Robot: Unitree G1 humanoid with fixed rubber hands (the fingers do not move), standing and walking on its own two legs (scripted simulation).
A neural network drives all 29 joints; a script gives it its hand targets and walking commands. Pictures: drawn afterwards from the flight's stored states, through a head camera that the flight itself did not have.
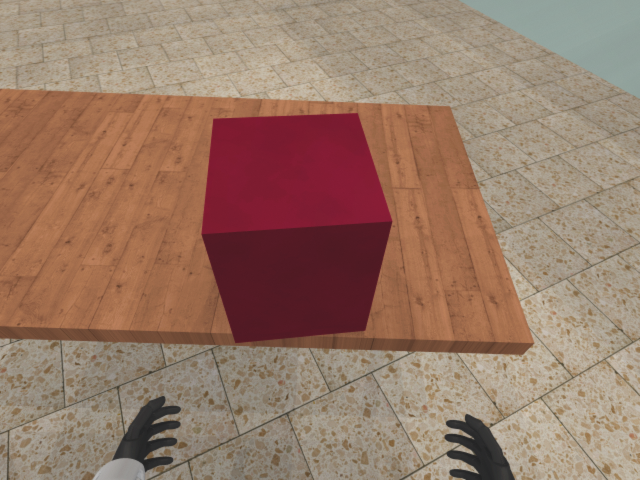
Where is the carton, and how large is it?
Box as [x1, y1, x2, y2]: [201, 113, 391, 342]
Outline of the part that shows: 357,113 213,119 201,234 235,342 356,331 365,329 391,224 391,218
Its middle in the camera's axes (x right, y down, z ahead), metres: -0.04 -0.01 +0.57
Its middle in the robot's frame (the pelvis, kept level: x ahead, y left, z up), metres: +0.44 +0.05 +0.04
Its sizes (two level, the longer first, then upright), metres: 0.210 0.200 0.250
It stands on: a table, 0.70 m high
